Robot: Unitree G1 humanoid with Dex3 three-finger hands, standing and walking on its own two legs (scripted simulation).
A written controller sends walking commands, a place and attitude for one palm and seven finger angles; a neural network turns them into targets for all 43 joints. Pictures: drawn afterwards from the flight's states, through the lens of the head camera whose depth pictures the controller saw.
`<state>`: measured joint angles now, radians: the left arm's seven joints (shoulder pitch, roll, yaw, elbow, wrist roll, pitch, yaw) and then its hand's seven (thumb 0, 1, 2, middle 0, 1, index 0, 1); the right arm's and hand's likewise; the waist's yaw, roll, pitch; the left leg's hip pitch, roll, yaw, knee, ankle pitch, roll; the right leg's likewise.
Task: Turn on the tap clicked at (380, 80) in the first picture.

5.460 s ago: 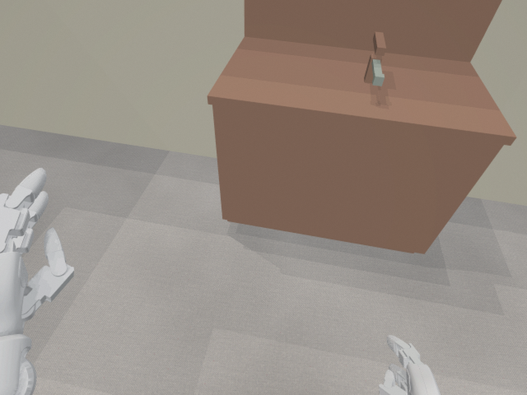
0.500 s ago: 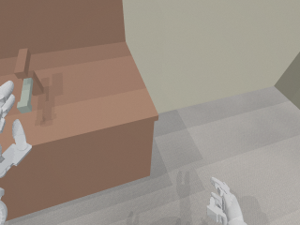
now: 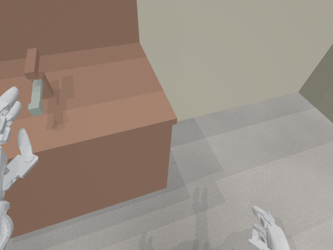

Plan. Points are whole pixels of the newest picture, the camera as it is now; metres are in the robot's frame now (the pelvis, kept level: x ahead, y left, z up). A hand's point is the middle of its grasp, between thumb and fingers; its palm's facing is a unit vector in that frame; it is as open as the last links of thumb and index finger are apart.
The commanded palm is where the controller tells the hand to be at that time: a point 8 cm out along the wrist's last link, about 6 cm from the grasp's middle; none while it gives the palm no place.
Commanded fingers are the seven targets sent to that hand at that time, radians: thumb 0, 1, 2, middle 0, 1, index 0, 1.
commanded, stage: come to a stop and stand still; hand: left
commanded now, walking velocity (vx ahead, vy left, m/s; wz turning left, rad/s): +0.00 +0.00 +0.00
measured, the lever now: (35, 109) +0.45 +0.41 +0.03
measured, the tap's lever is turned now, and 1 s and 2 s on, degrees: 0 0 0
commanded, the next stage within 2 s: look again from close up in 0.88 s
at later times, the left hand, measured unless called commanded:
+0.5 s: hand (11, 162) +0.22 +0.28 +0.16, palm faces +0.44 -0.83 -0.34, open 7.4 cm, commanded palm +0.16 +0.31 +0.18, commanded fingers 0.00 0.90 0.90 -0.20 -0.30 -0.20 -0.30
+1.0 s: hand (21, 155) +0.23 +0.27 +0.17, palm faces +0.43 -0.83 -0.36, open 7.4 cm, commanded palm +0.18 +0.30 +0.18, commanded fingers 0.00 0.90 0.90 -0.20 -0.30 -0.20 -0.30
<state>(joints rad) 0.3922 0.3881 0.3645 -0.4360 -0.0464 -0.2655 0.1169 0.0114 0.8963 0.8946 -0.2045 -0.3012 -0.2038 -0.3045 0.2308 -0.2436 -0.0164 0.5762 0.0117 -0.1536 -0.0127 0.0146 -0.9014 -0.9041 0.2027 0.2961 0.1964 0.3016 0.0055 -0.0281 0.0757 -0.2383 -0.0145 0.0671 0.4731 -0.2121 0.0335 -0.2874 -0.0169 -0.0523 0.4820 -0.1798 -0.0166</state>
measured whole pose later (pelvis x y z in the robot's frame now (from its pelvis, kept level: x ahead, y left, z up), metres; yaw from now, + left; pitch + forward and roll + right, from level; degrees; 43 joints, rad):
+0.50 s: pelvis +0.01 +0.02 +0.01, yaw +3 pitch -1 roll -1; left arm 0.35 0.35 0.33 -0.38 -0.01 -0.23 0.09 0.01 0.89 0.89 -0.21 -0.30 -0.21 -0.31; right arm 0.21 -0.18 0.05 0.58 -0.02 -0.17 -0.01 0.01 -0.90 -0.90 0.21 0.30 0.20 0.30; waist 0.05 -0.04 0.03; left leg -0.20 -0.04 0.02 0.40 -0.19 0.06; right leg -0.20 0.02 0.03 0.35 -0.13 0.01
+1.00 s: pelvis +0.03 +0.01 +0.01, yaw +3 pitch -1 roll -1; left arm 0.41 0.35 0.32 -0.42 -0.05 -0.19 0.10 0.01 0.89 0.89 -0.21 -0.30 -0.21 -0.31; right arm 0.20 -0.20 0.03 0.56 -0.01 -0.09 -0.04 0.01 -0.90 -0.90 0.21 0.30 0.20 0.30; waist 0.04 0.00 0.02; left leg -0.17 -0.04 0.01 0.38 -0.21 0.05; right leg -0.17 0.03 0.02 0.33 -0.15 -0.01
